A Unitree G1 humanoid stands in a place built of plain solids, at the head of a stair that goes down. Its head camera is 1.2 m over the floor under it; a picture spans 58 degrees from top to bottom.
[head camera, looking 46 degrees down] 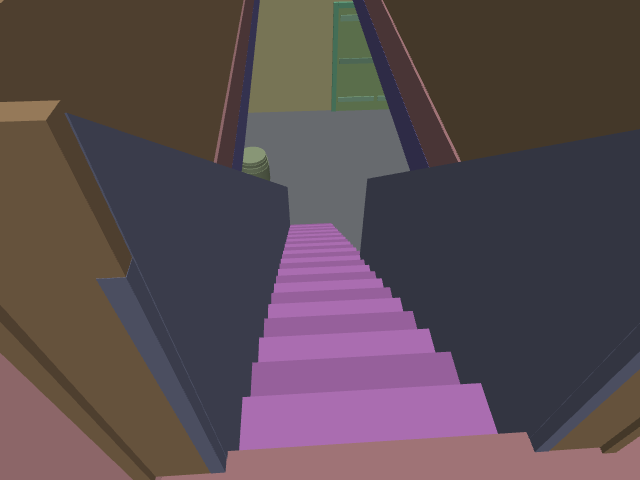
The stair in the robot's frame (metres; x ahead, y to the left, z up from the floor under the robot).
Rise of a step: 0.19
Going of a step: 0.23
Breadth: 0.88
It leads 3 degrees to the left of straight ahead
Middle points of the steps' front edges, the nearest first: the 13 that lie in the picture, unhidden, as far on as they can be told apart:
0.42 -0.16 0.00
0.64 -0.14 -0.19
0.87 -0.13 -0.37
1.10 -0.12 -0.56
1.33 -0.10 -0.75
1.55 -0.09 -0.94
1.78 -0.07 -1.13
2.01 -0.06 -1.31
2.24 -0.05 -1.50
2.46 -0.03 -1.69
2.69 -0.02 -1.88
2.92 0.00 -2.07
3.15 0.01 -2.25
